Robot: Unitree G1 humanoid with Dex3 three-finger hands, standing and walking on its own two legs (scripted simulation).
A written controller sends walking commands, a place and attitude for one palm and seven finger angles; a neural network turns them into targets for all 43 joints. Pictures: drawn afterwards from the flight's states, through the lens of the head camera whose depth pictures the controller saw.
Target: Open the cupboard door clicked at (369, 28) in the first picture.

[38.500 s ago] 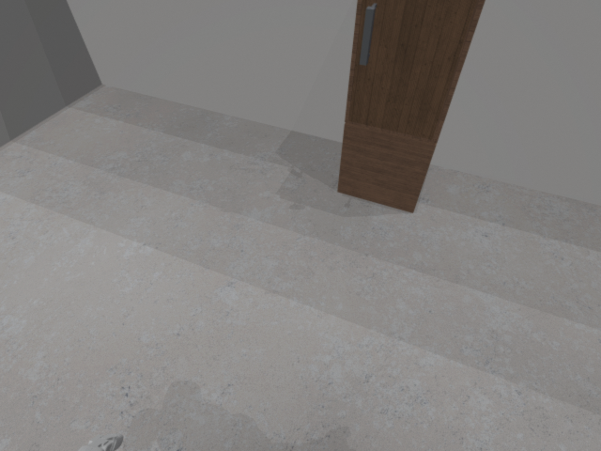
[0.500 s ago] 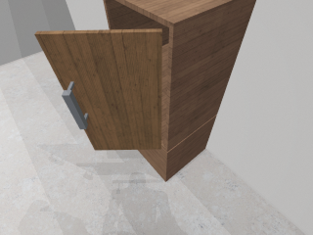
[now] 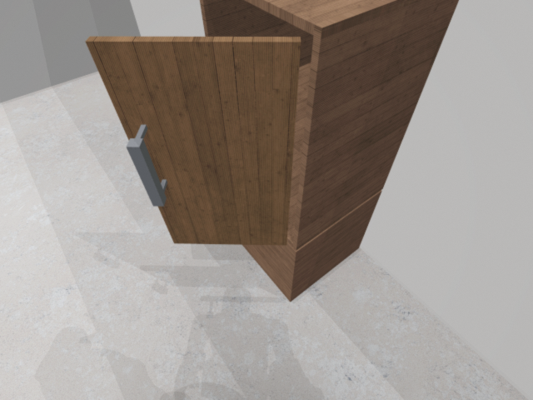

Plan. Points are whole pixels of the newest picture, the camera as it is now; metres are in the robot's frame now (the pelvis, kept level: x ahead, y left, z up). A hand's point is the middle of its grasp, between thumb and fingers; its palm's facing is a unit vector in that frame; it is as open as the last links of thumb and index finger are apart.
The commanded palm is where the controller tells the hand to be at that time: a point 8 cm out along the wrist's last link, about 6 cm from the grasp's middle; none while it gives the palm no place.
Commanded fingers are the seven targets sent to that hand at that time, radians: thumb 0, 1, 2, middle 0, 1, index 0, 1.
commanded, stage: shuffle to correct the standing spot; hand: left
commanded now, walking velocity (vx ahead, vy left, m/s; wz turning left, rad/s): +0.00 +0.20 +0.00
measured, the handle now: (151, 167) +0.53 +0.28 +0.00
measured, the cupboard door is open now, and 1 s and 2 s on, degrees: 51 51 51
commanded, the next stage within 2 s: come to a stop and stand still in 0.02 s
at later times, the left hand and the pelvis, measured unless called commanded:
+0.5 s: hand out of the picture +0.05 +0.22 -0.17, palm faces +0.00 -0.98 -0.19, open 7.3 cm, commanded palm none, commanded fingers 0.00 0.90 0.90 -0.20 -0.30 -0.20 -0.30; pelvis +0.00 +0.04 +0.01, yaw +0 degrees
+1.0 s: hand out of the picture +0.05 +0.19 -0.17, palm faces +0.01 -0.97 -0.23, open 7.3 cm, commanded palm none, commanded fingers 0.00 0.90 0.90 -0.20 -0.30 -0.20 -0.30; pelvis +0.00 +0.00 +0.00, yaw -1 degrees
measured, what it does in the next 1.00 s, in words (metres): steps on the spot: right foot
